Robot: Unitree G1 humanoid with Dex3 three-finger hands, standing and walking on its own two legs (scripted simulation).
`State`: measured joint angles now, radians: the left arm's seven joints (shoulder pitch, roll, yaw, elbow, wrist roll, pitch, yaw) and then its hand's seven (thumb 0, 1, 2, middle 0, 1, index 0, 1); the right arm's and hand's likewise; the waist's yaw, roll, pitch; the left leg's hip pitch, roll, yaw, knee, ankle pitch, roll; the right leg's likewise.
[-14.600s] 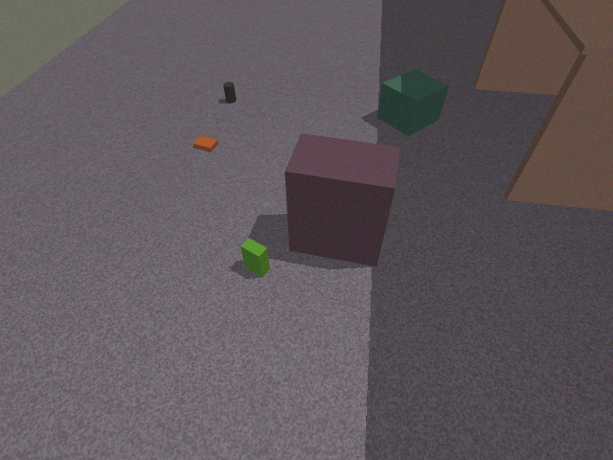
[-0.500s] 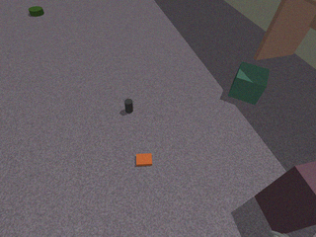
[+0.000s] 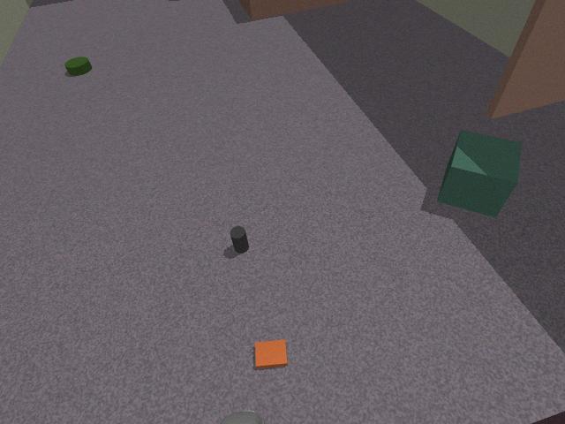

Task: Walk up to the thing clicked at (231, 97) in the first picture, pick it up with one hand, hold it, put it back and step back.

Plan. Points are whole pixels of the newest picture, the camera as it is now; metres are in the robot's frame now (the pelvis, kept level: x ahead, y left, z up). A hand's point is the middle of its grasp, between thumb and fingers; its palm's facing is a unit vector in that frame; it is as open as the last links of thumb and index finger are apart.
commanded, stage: walk up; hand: left
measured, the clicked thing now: (239, 239) +0.93 +0.29 -0.71
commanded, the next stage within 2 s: none
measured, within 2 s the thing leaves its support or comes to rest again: neither
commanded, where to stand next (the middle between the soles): +0.53 +0.05 m, yaw +0 degrees
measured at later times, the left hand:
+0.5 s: hand (135, 341) +0.28 +0.31 -0.14, palm faces -0.09 -0.93 -0.35, open 7.4 cm
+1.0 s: hand (142, 281) +0.41 +0.34 -0.15, palm faces -0.03 -0.93 -0.37, open 7.4 cm
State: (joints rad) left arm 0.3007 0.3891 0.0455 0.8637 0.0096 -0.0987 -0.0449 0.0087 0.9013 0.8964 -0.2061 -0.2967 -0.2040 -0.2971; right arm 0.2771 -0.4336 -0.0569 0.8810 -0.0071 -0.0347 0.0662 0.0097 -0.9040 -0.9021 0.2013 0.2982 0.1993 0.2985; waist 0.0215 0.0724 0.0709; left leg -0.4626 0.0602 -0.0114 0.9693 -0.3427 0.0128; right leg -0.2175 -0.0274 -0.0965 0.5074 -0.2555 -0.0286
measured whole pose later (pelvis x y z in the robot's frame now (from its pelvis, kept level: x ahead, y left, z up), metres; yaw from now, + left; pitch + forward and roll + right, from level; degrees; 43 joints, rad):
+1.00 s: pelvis +0.38 +0.06 +0.00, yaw -1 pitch -1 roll +3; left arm 0.33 0.45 0.05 0.91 0.01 -0.04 -0.04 0.01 0.90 0.90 -0.21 -0.30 -0.20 -0.30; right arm 0.29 -0.39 -0.06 0.86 -0.02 -0.06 0.07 0.01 -0.90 -0.90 0.20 0.30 0.20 0.30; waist 0.03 -0.10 0.05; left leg -0.33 0.00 0.12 0.69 -0.48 0.00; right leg -0.25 -0.12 0.02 0.69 -0.42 -0.06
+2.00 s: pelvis +0.54 +0.05 +0.01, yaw -4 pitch -2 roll +5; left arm 0.06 0.37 0.01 1.14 0.00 0.00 0.00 0.01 0.90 0.90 -0.20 -0.30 -0.20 -0.30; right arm 0.09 -0.36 -0.02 1.10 0.00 -0.01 -0.01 0.01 -0.90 -0.90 0.20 0.30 0.20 0.30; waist 0.00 -0.05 0.07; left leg -0.07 -0.01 0.09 0.54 -0.27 -0.07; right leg -0.18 -0.05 0.09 0.46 -0.24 0.00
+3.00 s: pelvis +0.58 +0.03 +0.01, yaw -5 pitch -2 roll +3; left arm 0.11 0.36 0.04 1.09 0.00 -0.01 0.02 0.01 0.90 0.90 -0.20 -0.30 -0.20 -0.30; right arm 0.05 -0.34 -0.03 1.07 0.00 0.01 0.00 0.01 -0.90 -0.90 0.20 0.30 0.20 0.30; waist 0.02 -0.04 0.09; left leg -0.05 0.01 0.02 0.50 -0.19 -0.03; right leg -0.08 -0.01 0.06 0.38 -0.26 -0.03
